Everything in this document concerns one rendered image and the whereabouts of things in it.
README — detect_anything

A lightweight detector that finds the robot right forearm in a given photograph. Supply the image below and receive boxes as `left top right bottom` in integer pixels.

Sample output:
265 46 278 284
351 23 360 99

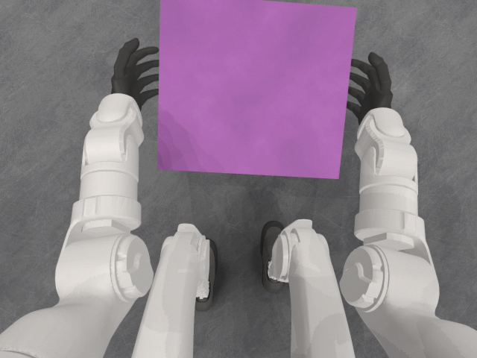
354 107 439 299

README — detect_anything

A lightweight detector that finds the left robot upper arm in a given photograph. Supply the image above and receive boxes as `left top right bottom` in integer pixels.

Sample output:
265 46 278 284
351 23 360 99
0 233 154 358

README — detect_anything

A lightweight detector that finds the right robot upper arm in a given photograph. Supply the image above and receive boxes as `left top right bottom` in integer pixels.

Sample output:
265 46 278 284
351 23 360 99
339 245 477 358

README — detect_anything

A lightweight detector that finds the robot left thigh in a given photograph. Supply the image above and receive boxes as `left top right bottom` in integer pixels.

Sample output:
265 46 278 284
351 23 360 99
131 232 209 358

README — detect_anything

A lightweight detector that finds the robot right hand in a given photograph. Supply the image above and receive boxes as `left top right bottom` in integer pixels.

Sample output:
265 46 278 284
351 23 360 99
347 52 393 125

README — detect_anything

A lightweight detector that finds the left robot shin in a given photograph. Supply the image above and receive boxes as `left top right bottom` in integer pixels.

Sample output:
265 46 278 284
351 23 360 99
160 224 209 298

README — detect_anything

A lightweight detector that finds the robot left hand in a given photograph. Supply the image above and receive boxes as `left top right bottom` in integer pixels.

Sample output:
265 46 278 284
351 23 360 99
111 38 159 112

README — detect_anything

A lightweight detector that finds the robot left forearm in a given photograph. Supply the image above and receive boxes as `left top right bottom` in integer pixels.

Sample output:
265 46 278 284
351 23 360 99
55 93 144 294

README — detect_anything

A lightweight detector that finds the carton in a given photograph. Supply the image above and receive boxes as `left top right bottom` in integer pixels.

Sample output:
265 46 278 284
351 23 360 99
157 0 357 179

